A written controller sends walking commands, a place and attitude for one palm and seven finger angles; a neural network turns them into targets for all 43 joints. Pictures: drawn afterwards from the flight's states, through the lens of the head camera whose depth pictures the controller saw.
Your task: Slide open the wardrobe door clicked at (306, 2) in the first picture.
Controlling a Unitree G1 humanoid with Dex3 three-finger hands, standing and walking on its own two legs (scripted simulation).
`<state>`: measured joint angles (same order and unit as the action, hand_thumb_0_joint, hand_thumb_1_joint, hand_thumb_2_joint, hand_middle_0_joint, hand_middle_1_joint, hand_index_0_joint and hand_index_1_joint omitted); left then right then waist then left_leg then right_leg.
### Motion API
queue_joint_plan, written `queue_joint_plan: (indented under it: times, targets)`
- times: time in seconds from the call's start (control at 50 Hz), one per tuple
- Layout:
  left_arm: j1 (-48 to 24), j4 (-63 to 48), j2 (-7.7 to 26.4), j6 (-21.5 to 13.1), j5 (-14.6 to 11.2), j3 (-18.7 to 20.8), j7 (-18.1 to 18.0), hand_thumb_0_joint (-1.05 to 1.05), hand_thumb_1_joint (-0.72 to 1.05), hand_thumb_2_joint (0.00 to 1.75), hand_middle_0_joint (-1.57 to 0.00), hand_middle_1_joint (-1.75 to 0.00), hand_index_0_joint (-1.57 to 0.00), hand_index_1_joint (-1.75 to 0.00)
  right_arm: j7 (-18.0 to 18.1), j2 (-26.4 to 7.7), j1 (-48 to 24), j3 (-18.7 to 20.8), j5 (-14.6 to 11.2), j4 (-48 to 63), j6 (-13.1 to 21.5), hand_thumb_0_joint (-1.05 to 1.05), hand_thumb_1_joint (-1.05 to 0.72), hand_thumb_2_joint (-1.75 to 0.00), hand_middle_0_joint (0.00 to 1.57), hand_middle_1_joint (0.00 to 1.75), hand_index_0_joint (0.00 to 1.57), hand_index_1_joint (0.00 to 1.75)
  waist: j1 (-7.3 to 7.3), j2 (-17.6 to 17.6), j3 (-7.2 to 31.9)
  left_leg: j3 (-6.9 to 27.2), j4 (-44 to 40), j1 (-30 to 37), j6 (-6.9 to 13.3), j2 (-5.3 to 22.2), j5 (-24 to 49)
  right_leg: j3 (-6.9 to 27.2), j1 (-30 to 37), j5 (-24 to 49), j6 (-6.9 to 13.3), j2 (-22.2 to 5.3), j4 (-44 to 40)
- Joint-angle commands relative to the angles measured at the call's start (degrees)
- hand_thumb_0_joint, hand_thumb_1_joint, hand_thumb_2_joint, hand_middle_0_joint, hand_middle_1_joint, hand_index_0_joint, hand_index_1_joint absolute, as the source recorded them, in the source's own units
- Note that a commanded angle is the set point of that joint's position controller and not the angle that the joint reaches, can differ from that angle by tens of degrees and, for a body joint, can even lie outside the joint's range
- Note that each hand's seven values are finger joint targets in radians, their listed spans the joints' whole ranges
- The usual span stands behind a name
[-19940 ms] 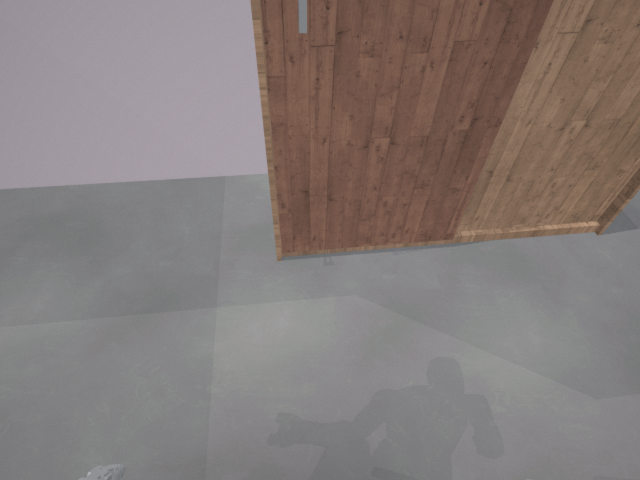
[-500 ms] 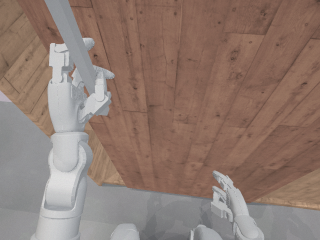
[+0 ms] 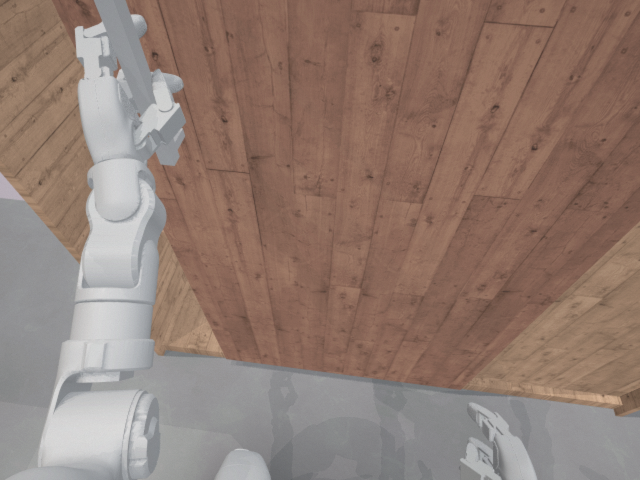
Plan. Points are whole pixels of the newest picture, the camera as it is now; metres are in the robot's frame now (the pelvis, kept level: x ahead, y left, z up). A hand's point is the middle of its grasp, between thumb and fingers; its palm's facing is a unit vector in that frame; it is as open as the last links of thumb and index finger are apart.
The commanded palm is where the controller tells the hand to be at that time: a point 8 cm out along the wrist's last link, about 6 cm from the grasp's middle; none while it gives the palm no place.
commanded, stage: step sideways, sliding the door along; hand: left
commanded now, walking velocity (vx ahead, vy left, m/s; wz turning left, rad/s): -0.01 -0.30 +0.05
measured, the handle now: (137, 43) +0.44 +0.27 +0.28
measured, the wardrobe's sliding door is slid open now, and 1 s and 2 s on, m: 0.21 0.38 0.61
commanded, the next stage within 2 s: none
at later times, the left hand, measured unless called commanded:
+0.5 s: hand (247, 119) +0.40 +0.15 +0.23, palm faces +0.45 -0.89 -0.04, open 7.2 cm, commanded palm +0.36 +0.12 +0.24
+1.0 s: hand (342, 129) +0.40 +0.05 +0.23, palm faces +0.40 -0.91 -0.02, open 7.2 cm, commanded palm +0.37 +0.03 +0.23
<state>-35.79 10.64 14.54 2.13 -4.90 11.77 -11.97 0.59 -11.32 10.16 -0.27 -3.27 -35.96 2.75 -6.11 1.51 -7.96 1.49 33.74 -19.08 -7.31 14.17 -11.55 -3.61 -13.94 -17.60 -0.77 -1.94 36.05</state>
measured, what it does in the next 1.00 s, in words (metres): steps to the right: left foot, then left foot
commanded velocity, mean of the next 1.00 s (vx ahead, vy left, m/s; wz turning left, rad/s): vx -0.19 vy -0.22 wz -0.05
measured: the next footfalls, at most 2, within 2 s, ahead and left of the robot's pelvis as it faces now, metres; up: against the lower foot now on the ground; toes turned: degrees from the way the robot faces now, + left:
left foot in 0.12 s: +0.08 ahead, +0.17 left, +0.00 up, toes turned +10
left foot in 0.46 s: +0.04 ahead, +0.08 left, +0.00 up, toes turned +12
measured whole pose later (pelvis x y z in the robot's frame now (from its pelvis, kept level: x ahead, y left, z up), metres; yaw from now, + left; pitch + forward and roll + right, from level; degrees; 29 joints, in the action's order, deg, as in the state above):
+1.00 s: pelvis +0.02 -0.17 +0.01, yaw +5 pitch -2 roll -1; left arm -32.6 -0.6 11.4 -0.6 -3.4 9.6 -10.3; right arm 0.0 -12.8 4.1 2.0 -1.9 -34.8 4.2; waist -7.0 1.4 -13.8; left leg -6.6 32.5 -13.0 -2.6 8.1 -16.7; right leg -1.3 -25.9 -25.8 -0.8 1.8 52.1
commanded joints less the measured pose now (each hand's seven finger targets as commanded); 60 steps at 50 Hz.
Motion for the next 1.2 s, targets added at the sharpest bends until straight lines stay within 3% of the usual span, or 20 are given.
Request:
queue_joint_plan:
  times: [0.0, 0.06, 0.08, 0.1, 0.16, 0.26, 0.32, 0.38, 0.42, 0.46, 0.68, 0.7, 0.74, 0.8, 0.84, 0.86, 0.88, 0.9, 0.94, 1.18]
  targets:
    - [-26.5, -22.0, 5.1, -9.2, 2.5, -12.1, 5.6, 0.00, 0.90, 0.90, -0.45, -1.40, -0.45, -1.40, 1.6, -5.1, -9.0, 2.1, -0.4, 6.5, 3.5, 0.00, -0.90, -0.90, 0.20, 0.30, 0.20, 0.30, 5.96, -11.5, 25.4, -6.4, 14.4, -4.1, 4.8, -9.2, -14.5, 10.8, 11.3, 31.3, 7.0, -14.7, -10.9]
    - [-27.1, -25.3, 2.0, -9.5, 1.6, -13.9, 5.9, 0.00, 0.90, 0.90, -0.45, -1.40, -0.45, -1.40, 2.3, -5.6, -7.2, 2.2, 0.4, 4.9, 3.4, 0.00, -0.90, -0.90, 0.20, 0.30, 0.20, 0.30, 7.80, -5.6, 28.1, -6.6, 4.5, 5.6, 6.3, -7.1, -3.4, 4.7, 9.7, 50.3, 6.1, -11.9, 3.7]
    - [-26.9, -25.9, -0.6, -9.7, 0.8, -15.7, 6.5, 0.00, 0.90, 0.90, -0.45, -1.40, -0.45, -1.40, 2.5, -6.6, -6.6, 2.6, 0.3, 5.6, 3.3, 0.00, -0.90, -0.90, 0.20, 0.30, 0.20, 0.30, 8.61, 2.9, 31.4, 0.6, -2.2, 20.9, 9.9, -0.2, 26.1, 0.4, -1.9, 37.9, 0.8, -6.6, 12.0]
    - [-26.6, -25.7, -3.3, -10.2, -0.3, -16.8, 7.2, 0.00, 0.90, 0.90, -0.45, -1.40, -0.45, -1.40, 1.9, -8.6, -6.8, 3.6, 1.0, 6.6, 3.3, 0.00, -0.90, -0.90, 0.20, 0.30, 0.20, 0.30, 8.02, 16.5, 32.2, 14.8, -5.6, 32.2, 15.7, 12.4, 50.7, 1.4, -15.2, -0.3, -2.4, 0.5, 19.4]
    - [-32.4, -28.1, -2.7, -11.3, 0.5, -16.2, 8.0, 0.00, 0.90, 0.90, -0.45, -1.40, -0.45, -1.40, -0.2, -7.3, -8.5, 3.8, 0.7, 7.0, 3.8, 0.00, -0.90, -0.90, 0.20, 0.30, 0.20, 0.30, 7.17, 21.0, 26.1, 7.6, -7.1, 28.1, 17.7, 11.8, 40.3, 5.4, -15.0, -13.6, -0.6, -0.8, 19.2]
    - [-28.9, -24.9, -2.1, -8.9, 2.2, -17.1, 7.4, 0.00, 0.90, 0.90, -0.45, -1.40, -0.45, -1.40, 1.0, -7.4, -8.4, 3.1, -0.7, 8.9, 7.2, 0.00, -0.90, -0.90, 0.20, 0.30, 0.20, 0.30, 6.04, 9.6, 28.4, -5.5, 1.8, 17.2, 8.8, 0.6, 20.5, -0.2, 7.4, 14.9, -0.7, -0.1, -8.2]
    - [-25.7, -25.7, 3.2, -8.0, 3.1, -14.8, 6.7, 0.00, 0.90, 0.90, -0.45, -1.40, -0.45, -1.40, 2.7, -5.0, -8.6, 2.7, -0.2, 7.4, 8.0, 0.00, -0.90, -0.90, 0.20, 0.30, 0.20, 0.30, 5.42, -13.3, 26.4, -5.9, 14.8, 0.8, 4.4, -12.2, -15.1, 14.7, 12.2, 53.2, 4.1, -14.0, -9.3]
    - [-27.1, -32.1, -0.3, -8.7, 2.8, -17.1, 6.2, 0.00, 0.90, 0.90, -0.45, -1.40, -0.45, -1.40, 3.1, -4.0, -8.3, 1.7, 0.4, 6.5, 8.5, 0.00, -0.90, -0.90, 0.20, 0.30, 0.20, 0.30, 6.22, -11.2, 31.3, -4.9, 4.8, 3.7, 5.7, -10.0, -7.9, 10.4, 17.5, 69.1, 5.4, -13.6, 1.3]
    - [-24.6, -32.3, -1.6, -9.9, 1.9, -17.6, 6.2, 0.00, 0.90, 0.90, -0.45, -1.40, -0.45, -1.40, 3.1, -6.6, -8.1, 2.9, 0.5, 6.9, 7.8, 0.00, -0.90, -0.90, 0.20, 0.30, 0.20, 0.30, 6.24, -0.8, 35.5, -1.1, -4.4, 25.2, 9.0, 0.5, 41.6, 2.4, 2.6, 47.5, -0.9, -6.0, 8.4]
    - [-27.0, -33.6, -4.5, -11.2, 1.8, -18.8, 7.4, 0.00, 0.90, 0.90, -0.45, -1.40, -0.45, -1.40, 0.7, -6.9, -9.4, 3.4, 0.5, 8.9, 6.7, 0.00, -0.90, -0.90, 0.20, 0.30, 0.20, 0.30, 5.38, 14.7, 33.5, 4.7, -5.0, 37.5, 15.4, 11.7, 66.1, 5.0, -14.4, -12.2, -0.9, -0.1, 17.1]
    - [-22.6, -32.0, -1.2, -11.2, 2.4, -16.2, 8.1, 0.00, 0.90, 0.90, -0.45, -1.40, -0.45, -1.40, -1.2, -6.7, -10.0, 2.7, 0.5, 11.5, 6.8, 0.00, -0.90, -0.90, 0.20, 0.30, 0.20, 0.30, 5.82, 14.6, 27.7, -6.2, 1.7, 29.8, 9.7, 6.8, 49.8, -0.9, 0.4, 10.4, -0.1, 2.8, -6.1]
    - [-21.8, -32.0, 0.5, -11.3, 2.9, -15.2, 8.0, 0.00, 0.90, 0.90, -0.45, -1.40, -0.45, -1.40, -1.1, -5.9, -10.2, 2.3, -0.2, 11.7, 6.6, 0.00, -0.90, -0.90, 0.20, 0.30, 0.20, 0.30, 5.35, 8.0, 28.8, -8.0, 6.3, 25.1, 8.0, 3.3, 40.8, 0.1, 6.2, 27.4, 0.0, 0.8, -9.5]
    - [-19.3, -30.8, 5.1, -10.7, 3.9, -13.3, 7.1, 0.00, 0.90, 0.90, -0.45, -1.40, -0.45, -1.40, 0.3, -4.0, -11.8, 2.0, 0.2, 11.1, 6.2, 0.00, -0.90, -0.90, 0.20, 0.30, 0.20, 0.30, 5.36, -7.5, 27.3, -8.8, 15.7, 2.9, 3.5, -8.5, -13.1, 12.4, 15.5, 74.5, 5.9, -14.4, -8.2]
    - [-17.7, -37.7, 3.9, -11.1, 3.3, -12.5, 6.7, 0.00, 0.90, 0.90, -0.45, -1.40, -0.45, -1.40, 1.2, -3.1, -9.5, 1.4, 0.5, 8.9, 6.0, 0.00, -0.90, -0.90, 0.20, 0.30, 0.20, 0.30, 4.60, -13.6, 31.2, -2.7, 15.2, -4.2, 4.0, -10.1, -24.2, 16.1, 23.4, 82.4, 9.1, -16.0, -2.4]
    - [-20.9, -40.1, 1.9, -12.5, 2.7, -14.5, 5.9, 0.00, 0.90, 0.90, -0.45, -1.40, -0.45, -1.40, 1.6, -3.2, -10.0, 1.1, 1.1, 7.5, 5.3, 0.00, -0.90, -0.90, 0.20, 0.30, 0.20, 0.30, 6.82, -7.1, 33.4, -5.7, -1.3, 7.3, 3.8, -7.4, -4.8, 9.3, 18.6, 72.9, 6.7, -12.6, 2.6]
    - [-20.1, -38.5, 0.6, -13.1, 2.1, -15.9, 6.1, 0.00, 0.90, 0.90, -0.45, -1.40, -0.45, -1.40, 1.6, -4.0, -9.5, 1.7, 0.9, 8.1, 4.4, 0.00, -0.90, -0.90, 0.20, 0.30, 0.20, 0.30, 7.18, -4.0, 35.1, -2.9, -7.4, 20.9, 6.1, -1.6, 24.5, 5.2, 8.1, 55.4, 2.8, -8.8, 6.8]
    - [-19.1, -38.4, -1.1, -13.3, 1.3, -16.4, 7.0, 0.00, 0.90, 0.90, -0.45, -1.40, -0.45, -1.40, 1.1, -7.0, -11.2, 3.6, 1.0, 10.2, 4.1, 0.00, -0.90, -0.90, 0.20, 0.30, 0.20, 0.30, 6.01, 7.4, 35.9, 9.4, -7.1, 34.0, 12.9, 11.7, 56.8, 3.4, -8.6, 14.0, -1.5, -1.4, 11.7]
    - [-20.3, -34.0, -3.6, -12.6, 1.8, -17.4, 7.9, 0.00, 0.90, 0.90, -0.45, -1.40, -0.45, -1.40, -0.8, -8.0, -10.6, 4.1, 0.9, 10.6, 3.5, 0.00, -0.90, -0.90, 0.20, 0.30, 0.20, 0.30, 5.60, 10.8, 34.8, 9.0, -7.0, 37.1, 16.6, 16.0, 64.0, 7.1, -14.6, -13.6, -0.9, 0.5, 18.7]
    - [-28.9, -37.9, -4.1, -13.3, 3.1, -17.1, 8.0, 0.00, 0.90, 0.90, -0.45, -1.40, -0.45, -1.40, -1.8, -7.2, -10.7, 4.2, 1.5, 10.7, 4.5, 0.00, -0.90, -0.90, 0.20, 0.30, 0.20, 0.30, 5.91, 18.1, 31.7, 5.5, -6.6, 36.7, 16.4, 15.3, 57.2, 7.8, -18.7, -15.0, -0.5, 0.4, 23.3]
    - [-21.7, -29.2, -1.2, -12.5, 2.7, -15.6, 8.2, 0.00, 0.90, 0.90, -0.45, -1.40, -0.45, -1.40, -1.2, -6.9, -9.3, 3.6, 0.1, 10.7, 6.9, 0.00, -0.90, -0.90, 0.20, 0.30, 0.20, 0.30, 5.78, 14.4, 27.0, -7.2, 1.1, 24.7, 10.0, 5.8, 37.4, -1.9, 3.9, 12.4, -0.9, 2.6, -8.6]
